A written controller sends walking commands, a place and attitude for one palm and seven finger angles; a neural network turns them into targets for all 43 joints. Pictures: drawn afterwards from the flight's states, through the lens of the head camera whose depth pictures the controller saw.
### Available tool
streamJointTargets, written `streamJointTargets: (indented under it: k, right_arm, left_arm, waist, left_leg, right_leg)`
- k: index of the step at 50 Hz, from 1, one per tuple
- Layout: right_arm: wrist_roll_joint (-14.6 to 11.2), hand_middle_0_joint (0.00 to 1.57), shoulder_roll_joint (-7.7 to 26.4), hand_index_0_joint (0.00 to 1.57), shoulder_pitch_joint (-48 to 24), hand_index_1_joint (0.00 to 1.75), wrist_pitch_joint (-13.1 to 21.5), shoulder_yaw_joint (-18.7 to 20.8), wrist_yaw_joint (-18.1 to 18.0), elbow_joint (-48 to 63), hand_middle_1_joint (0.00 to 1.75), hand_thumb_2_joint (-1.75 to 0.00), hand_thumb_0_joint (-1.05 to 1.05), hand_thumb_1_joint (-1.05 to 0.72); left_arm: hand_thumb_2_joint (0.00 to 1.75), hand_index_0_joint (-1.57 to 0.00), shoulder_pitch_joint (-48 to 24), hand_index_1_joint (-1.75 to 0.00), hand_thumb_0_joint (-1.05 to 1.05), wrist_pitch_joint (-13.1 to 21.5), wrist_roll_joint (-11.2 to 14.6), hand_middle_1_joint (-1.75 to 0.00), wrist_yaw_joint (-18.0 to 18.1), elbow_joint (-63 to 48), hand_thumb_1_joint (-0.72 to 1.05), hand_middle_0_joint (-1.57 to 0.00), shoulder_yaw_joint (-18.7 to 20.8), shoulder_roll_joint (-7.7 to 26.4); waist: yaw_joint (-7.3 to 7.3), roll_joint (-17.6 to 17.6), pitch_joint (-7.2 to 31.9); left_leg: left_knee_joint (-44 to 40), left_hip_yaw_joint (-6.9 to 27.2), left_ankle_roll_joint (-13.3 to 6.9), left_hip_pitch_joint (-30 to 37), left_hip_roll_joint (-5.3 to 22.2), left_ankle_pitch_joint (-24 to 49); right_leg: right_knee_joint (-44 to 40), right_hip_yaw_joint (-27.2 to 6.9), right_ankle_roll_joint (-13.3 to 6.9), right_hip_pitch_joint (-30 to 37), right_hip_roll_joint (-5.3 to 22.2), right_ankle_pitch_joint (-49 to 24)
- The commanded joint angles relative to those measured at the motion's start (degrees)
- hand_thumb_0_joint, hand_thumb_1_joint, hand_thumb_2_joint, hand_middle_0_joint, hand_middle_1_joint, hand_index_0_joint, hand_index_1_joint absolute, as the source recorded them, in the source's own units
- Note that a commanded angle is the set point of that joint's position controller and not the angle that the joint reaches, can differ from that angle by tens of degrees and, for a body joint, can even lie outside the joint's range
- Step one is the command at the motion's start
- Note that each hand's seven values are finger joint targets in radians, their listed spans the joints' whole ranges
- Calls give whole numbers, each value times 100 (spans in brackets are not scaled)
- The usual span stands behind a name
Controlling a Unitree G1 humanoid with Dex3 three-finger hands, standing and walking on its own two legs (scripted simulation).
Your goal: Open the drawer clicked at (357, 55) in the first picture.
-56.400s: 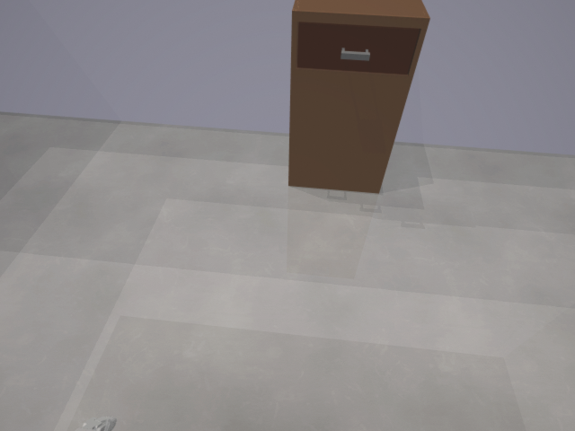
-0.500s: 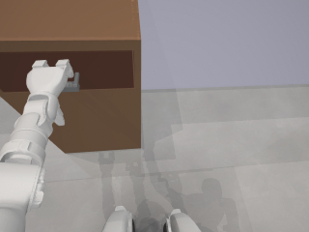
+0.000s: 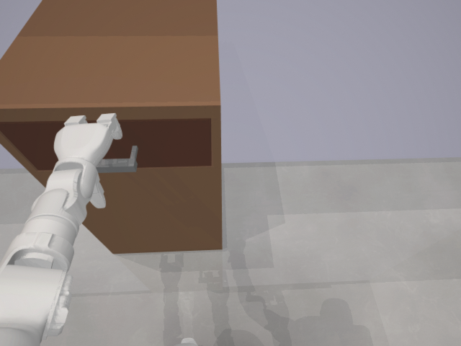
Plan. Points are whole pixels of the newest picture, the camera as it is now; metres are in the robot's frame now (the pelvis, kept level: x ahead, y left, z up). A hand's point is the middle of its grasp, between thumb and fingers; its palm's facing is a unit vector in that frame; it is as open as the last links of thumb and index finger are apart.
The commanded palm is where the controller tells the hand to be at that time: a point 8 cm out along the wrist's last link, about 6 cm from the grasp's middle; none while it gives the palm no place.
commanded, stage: re-aim the fingers above the handle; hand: left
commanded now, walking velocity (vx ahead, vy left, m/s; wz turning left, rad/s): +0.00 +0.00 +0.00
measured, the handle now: (113, 158) +0.50 +0.25 -0.02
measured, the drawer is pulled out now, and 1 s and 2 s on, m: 0.00 0.00 0.00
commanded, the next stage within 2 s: none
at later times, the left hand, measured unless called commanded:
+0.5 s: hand (97, 161) +0.45 +0.25 +0.03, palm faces -0.06 -0.04 -1.00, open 13.8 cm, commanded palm +0.43 +0.25 +0.09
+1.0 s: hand (99, 160) +0.45 +0.25 +0.03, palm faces -0.05 -0.03 -1.00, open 13.7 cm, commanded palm +0.43 +0.25 +0.09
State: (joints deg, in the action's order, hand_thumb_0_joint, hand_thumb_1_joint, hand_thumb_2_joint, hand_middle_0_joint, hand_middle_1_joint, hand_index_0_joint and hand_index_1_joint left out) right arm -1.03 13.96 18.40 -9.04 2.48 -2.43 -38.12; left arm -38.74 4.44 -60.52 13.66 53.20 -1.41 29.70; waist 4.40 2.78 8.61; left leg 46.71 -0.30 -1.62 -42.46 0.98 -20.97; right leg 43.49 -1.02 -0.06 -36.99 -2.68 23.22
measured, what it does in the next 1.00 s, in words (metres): stands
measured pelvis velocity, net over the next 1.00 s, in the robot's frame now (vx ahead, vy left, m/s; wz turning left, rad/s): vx -0.01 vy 0.00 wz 0.00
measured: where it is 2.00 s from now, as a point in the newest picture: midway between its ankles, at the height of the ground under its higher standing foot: outside the picture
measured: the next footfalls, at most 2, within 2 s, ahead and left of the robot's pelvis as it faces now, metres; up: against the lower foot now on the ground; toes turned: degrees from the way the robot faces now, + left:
none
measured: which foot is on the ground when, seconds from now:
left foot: down 0.00-1.00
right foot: down 0.00-1.00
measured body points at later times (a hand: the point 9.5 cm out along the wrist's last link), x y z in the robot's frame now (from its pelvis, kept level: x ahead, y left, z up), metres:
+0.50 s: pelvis +0.00 -0.01 +0.00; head +0.08 -0.01 +0.44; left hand +0.44 +0.25 +0.09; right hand +0.03 -0.28 -0.13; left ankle +0.01 +0.10 -0.70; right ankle -0.03 -0.13 -0.70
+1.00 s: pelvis -0.01 +0.00 -0.01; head +0.07 +0.01 +0.44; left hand +0.45 +0.25 +0.08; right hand +0.01 -0.27 -0.13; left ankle +0.01 +0.10 -0.70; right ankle -0.03 -0.13 -0.70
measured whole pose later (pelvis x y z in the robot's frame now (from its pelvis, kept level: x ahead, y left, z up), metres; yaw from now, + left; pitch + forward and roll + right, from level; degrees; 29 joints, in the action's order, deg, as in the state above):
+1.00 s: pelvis -0.01 +0.00 -0.01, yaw +0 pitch +18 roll -2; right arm -0.7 14.2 19.9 -8.7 2.8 -2.3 -39.2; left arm -42.0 5.3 -62.1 15.6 56.3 -0.7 30.3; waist 5.4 2.7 8.4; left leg 48.6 -0.2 -1.7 -45.7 1.0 -20.6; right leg 45.5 -0.9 0.1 -40.3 -2.8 23.0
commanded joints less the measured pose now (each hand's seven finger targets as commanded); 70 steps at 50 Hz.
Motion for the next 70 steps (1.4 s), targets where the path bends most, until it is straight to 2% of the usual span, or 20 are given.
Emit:
streamJointTargets:
  k: [1, 6, 9, 11, 19, 21, 24, 28, 32, 35, 37, 42, 44, 48, 50, 52, 54, 60, 62, 70]
  right_arm:
    - [45, 20, 929, 20, 576, 30, 58, 388, -89, 390, 30, -90, 0, -90]
    - [76, 20, 905, 20, 579, 30, 86, 433, -50, 366, 30, -90, 0, -90]
    - [86, 20, 923, 20, 599, 30, 78, 449, -44, 317, 30, -90, 0, -90]
    - [74, 20, 937, 20, 592, 30, 62, 433, -46, 313, 30, -90, 0, -90]
    - [97, 20, 929, 20, 589, 30, 64, 447, -64, 312, 30, -90, 0, -90]
    - [69, 20, 932, 20, 585, 30, 32, 409, -75, 333, 30, -90, 0, -90]
    - [67, 20, 936, 20, 523, 30, 25, 413, -76, 349, 30, -90, 0, -90]
    - [42, 20, 947, 20, 549, 30, 35, 410, -82, 336, 30, -90, 0, -90]
    - [70, 20, 949, 20, 601, 30, 91, 447, -79, 282, 30, -90, 0, -90]
    - [63, 20, 963, 20, 669, 30, 118, 431, -84, 226, 30, -90, 0, -90]
    - [76, 20, 979, 20, 691, 30, 148, 438, -79, 227, 30, -90, 0, -90]
    - [90, 20, 958, 20, 722, 30, 149, 423, -37, 224, 30, -90, 0, -90]
    - [94, 20, 992, 20, 736, 30, 140, 414, -35, 222, 30, -90, 0, -90]
    - [67, 20, 989, 20, 720, 30, 121, 380, -47, 271, 30, -90, 0, -90]
    - [81, 20, 972, 20, 723, 30, 147, 397, -58, 267, 30, -90, 0, -90]
    - [87, 20, 976, 20, 749, 30, 159, 410, -73, 252, 30, -90, 0, -90]
    - [83, 20, 1008, 20, 733, 30, 145, 393, -99, 248, 30, -90, 0, -90]
    - [72, 20, 1012, 20, 795, 30, 154, 371, -113, 215, 30, -90, 0, -90]
    - [81, 20, 1035, 20, 769, 30, 131, 371, -105, 204, 30, -90, 0, -90]
    - [66, 20, 1021, 20, 746, 30, 104, 369, -120, 227, 30, -90, 0, -90]
  left_arm:
    - [30, -30, -2198, -120, 0, 292, 29, -120, 113, -1187, -50, -30, 553, 1560]
    - [30, -30, -2448, -120, 0, 500, -27, -120, 319, -1524, -50, -30, 618, 1598]
    - [30, -30, -2350, -120, 0, 347, 2, -120, 428, -1231, -50, -30, 614, 1553]
    - [30, -30, -2508, -120, 0, 313, -58, -120, 464, -1303, -50, -30, 724, 1778]
    - [30, -30, -2238, -120, 0, 233, 39, -120, 260, -1310, -50, -30, 625, 1622]
    - [30, -30, -1992, -120, 0, 299, 42, -120, 204, -1189, -50, -30, 829, 1849]
    - [30, -30, -1821, -120, 0, 317, 34, -120, 221, -1115, -50, -30, 712, 1677]
    - [30, -30, -2101, -120, 0, 363, -23, -120, 327, -1178, -50, -30, 843, 1893]
    - [30, -30, -2440, -120, 0, 367, -27, -120, 415, -1237, -50, -30, 564, 1590]
    - [30, -30, -2685, -120, 0, 298, -3, -120, 438, -1014, -50, -30, 516, 1557]
    - [30, -30, -2735, -120, 0, 260, -25, -120, 444, -1003, -50, -30, 453, 1512]
    - [30, -30, -2664, -120, 0, 141, -68, -120, 440, -803, -50, -30, 391, 1368]
    - [30, -30, -2672, -120, 0, 79, -83, -120, 434, -753, -50, -30, 528, 1553]
    - [30, -30, -2783, -120, 0, 68, -141, -120, 387, -796, -50, -30, 536, 1669]
    - [30, -30, -2837, -120, 0, 93, -81, -120, 361, -804, -50, -30, 392, 1429]
    - [30, -30, -2805, -120, 0, 146, -78, -120, 361, -875, -50, -30, 409, 1462]
    - [30, -30, -2761, -120, 0, 190, -128, -120, 383, -856, -50, -30, 739, 1916]
    - [30, -30, -2814, -120, 0, 202, -67, -120, 362, -697, -50, -30, 697, 1926]
    - [30, -30, -2528, -120, 0, 198, -53, -120, 360, -589, -50, -30, 839, 2074]
    - [30, -30, -2650, -120, 0, 295, -64, -120, 325, -772, -50, -30, 819, 2111]
  waist:
    - [72, 16, 1990]
    - [72, 359, 2316]
    - [122, 158, 2203]
    - [91, 248, 2445]
    - [29, 323, 2421]
    - [-2, 129, 2383]
    - [-12, 123, 1990]
    - [10, 112, 2024]
    - [125, 416, 2082]
    - [238, 141, 1930]
    - [182, 387, 2097]
    - [139, 405, 2145]
    - [92, 310, 2148]
    - [112, 254, 2088]
    - [192, 208, 2036]
    - [152, 351, 2091]
    - [82, 328, 2107]
    - [155, 130, 2171]
    - [50, 238, 2151]
    - [101, 277, 2195]
  left_leg:
    - [-256, -75, -144, 1953, -173, 2284]
    - [-81, -26, -109, 2125, -178, 2557]
    - [-31, -51, -122, 1950, -204, 2461]
    - [-26, -56, -120, 1969, -209, 2493]
    - [-79, -100, -130, 2074, -195, 2560]
    - [-111, -104, -138, 1883, -203, 2567]
    - [-182, -112, -138, 1734, -208, 2262]
    - [-220, -103, -139, 1701, -190, 2092]
    - [-191, -23, -103, 1998, -165, 2069]
    - [-221, 56, -107, 1924, -134, 1874]
    - [-226, 61, -83, 2046, -144, 1859]
    - [-199, 88, -50, 2130, -122, 2064]
    - [-224, 83, -51, 2030, -109, 2032]
    - [-271, 50, -74, 1854, -121, 1908]
    - [-265, 62, -87, 1933, -105, 1884]
    - [-254, 77, -73, 2035, -106, 1910]
    - [-237, 68, -79, 1940, -118, 1878]
    - [-212, 14, -110, 1703, -139, 1862]
    - [-187, -13, -104, 1695, -150, 1895]
    - [-178, -35, -108, 1661, -148, 1955]
  right_leg:
    - [-452, 150, -174, 386, -160, -2171]
    - [-263, 161, -192, 173, -183, -2244]
    - [-280, 164, -184, 229, -183, -2299]
    - [-240, 128, -166, 284, -182, -2366]
    - [-308, 147, -189, 460, -196, -2463]
    - [-312, 122, -153, 600, -193, -2608]
    - [-366, 153, -189, 479, -194, -2307]
    - [-376, 140, -176, 379, -185, -2090]
    - [-346, 194, -218, 55, -202, -1800]
    - [-396, 223, -209, -84, -202, -1542]
    - [-356, 238, -221, -160, -203, -1470]
    - [-310, 291, -241, -238, -226, -1515]
    - [-302, 291, -237, -161, -216, -1525]
    - [-337, 258, -216, -80, -209, -1530]
    - [-374, 267, -228, -111, -204, -1470]
    - [-343, 271, -237, -174, -211, -1453]
    - [-322, 247, -231, -128, -211, -1443]
    - [-350, 205, -202, 91, -188, -1630]
    - [-311, 202, -205, 101, -198, -1678]
    - [-325, 181, -196, 175, -190, -1787]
